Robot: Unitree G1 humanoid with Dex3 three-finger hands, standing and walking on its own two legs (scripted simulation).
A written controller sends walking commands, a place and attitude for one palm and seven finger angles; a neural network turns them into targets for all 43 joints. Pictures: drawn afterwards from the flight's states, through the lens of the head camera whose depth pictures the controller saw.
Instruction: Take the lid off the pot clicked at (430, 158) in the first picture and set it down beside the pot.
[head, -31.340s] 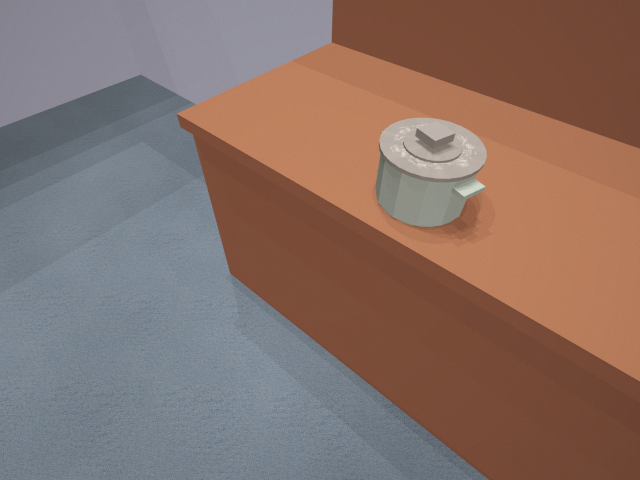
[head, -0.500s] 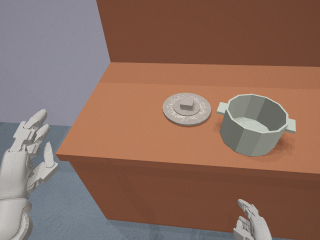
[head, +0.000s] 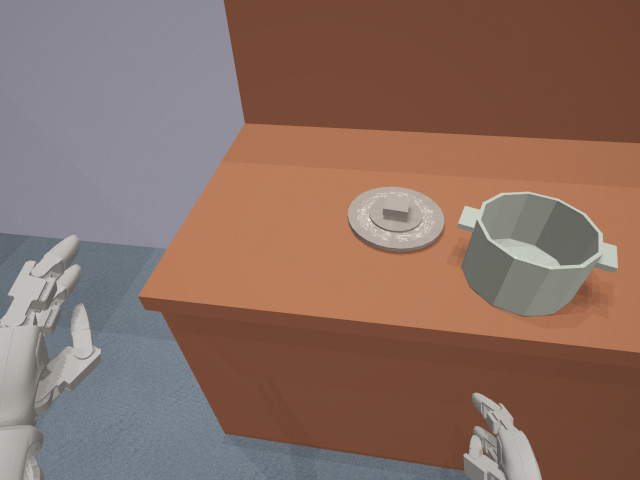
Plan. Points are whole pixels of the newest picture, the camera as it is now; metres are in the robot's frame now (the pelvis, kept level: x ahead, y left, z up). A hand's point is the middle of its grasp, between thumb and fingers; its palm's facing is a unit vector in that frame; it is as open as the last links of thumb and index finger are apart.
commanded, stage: come to a stop and stand still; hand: left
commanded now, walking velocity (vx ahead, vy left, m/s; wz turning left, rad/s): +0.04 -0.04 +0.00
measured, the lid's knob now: (396, 206) +0.64 -0.07 -0.01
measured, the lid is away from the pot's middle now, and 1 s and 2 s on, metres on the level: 0.24 0.24 0.24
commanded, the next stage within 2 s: look again from close up in 0.88 s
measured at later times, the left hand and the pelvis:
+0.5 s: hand out of the picture +0.02 +0.21 -0.17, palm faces -0.05 -0.97 -0.23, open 7.1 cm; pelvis +0.00 +0.02 +0.00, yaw -2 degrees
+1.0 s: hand out of the picture +0.05 +0.20 -0.17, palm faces -0.03 -0.98 -0.21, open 7.3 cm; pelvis +0.01 +0.02 +0.00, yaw -3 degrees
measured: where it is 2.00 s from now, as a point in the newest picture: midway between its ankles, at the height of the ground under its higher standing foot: outside the picture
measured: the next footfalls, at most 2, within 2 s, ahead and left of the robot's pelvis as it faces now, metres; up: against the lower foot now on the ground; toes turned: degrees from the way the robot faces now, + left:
none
